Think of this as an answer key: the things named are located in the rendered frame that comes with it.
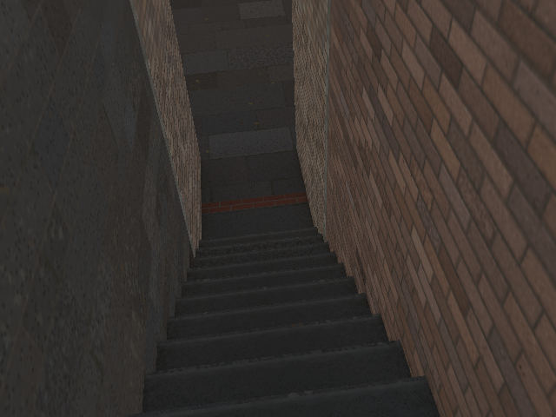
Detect stairs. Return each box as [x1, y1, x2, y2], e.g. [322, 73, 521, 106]
[142, 228, 440, 417]

